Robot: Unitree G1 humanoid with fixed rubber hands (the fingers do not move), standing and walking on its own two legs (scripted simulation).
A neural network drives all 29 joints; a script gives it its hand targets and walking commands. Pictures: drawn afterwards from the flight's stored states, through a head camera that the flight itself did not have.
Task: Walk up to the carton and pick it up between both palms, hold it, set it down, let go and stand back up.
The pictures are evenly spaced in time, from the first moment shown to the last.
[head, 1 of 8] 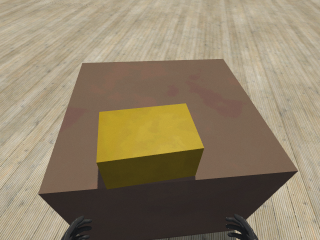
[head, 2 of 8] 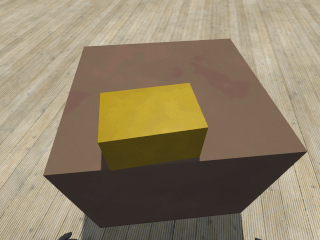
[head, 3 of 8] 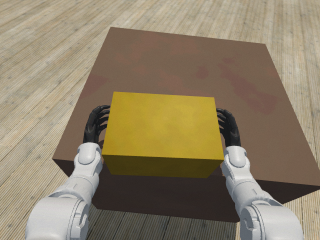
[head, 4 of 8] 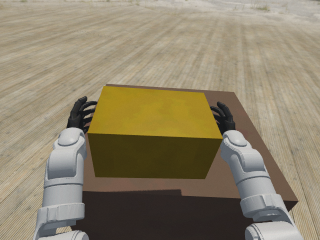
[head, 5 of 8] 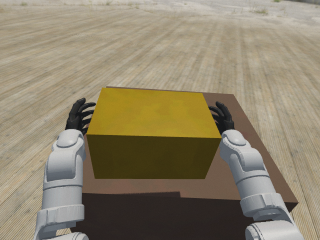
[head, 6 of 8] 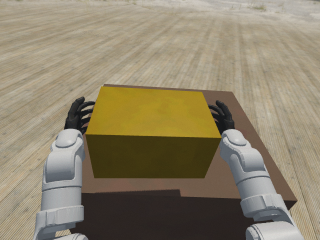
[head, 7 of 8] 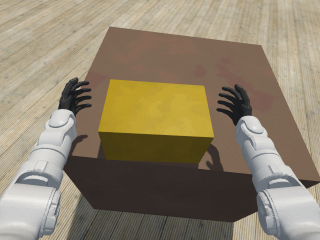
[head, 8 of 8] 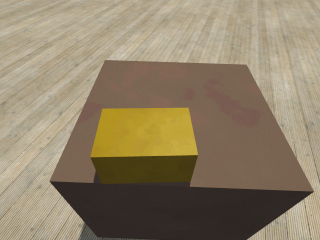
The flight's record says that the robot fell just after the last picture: no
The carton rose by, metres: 0.18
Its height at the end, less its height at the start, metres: +0.00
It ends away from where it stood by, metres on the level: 0.03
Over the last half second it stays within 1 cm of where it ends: yes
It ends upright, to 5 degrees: yes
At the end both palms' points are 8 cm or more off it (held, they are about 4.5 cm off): yes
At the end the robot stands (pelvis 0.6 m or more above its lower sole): yes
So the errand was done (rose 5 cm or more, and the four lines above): yes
